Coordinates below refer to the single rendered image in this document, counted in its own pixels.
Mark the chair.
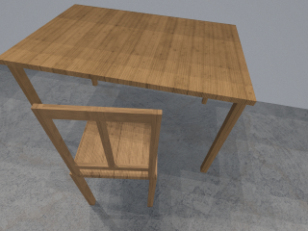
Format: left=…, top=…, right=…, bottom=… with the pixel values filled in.
left=31, top=103, right=163, bottom=207

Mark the table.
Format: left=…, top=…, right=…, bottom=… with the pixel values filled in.
left=0, top=4, right=257, bottom=173

